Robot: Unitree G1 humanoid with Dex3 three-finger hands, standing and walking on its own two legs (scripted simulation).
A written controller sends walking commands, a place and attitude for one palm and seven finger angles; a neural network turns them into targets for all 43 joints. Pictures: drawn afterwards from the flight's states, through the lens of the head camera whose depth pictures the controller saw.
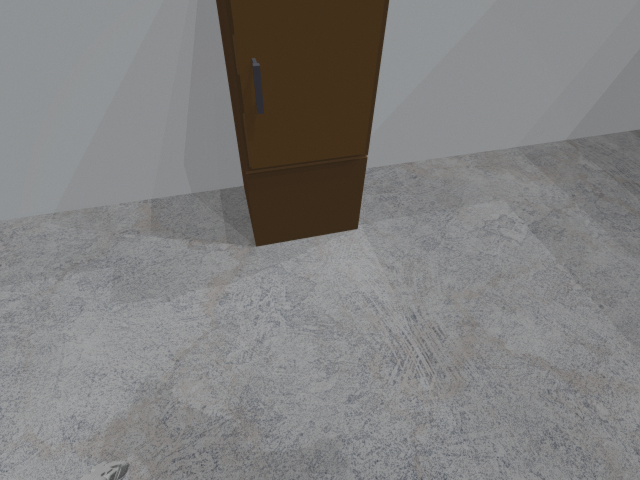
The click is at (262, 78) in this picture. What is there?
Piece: cupboard door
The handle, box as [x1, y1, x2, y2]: [252, 58, 263, 113]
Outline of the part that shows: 252,58 257,112 263,113 259,64 256,62 254,58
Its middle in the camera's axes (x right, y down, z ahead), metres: -0.19 -0.44 +1.11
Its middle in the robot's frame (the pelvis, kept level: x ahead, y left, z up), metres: +1.12 +0.25 -0.04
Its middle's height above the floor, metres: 0.73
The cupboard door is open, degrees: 0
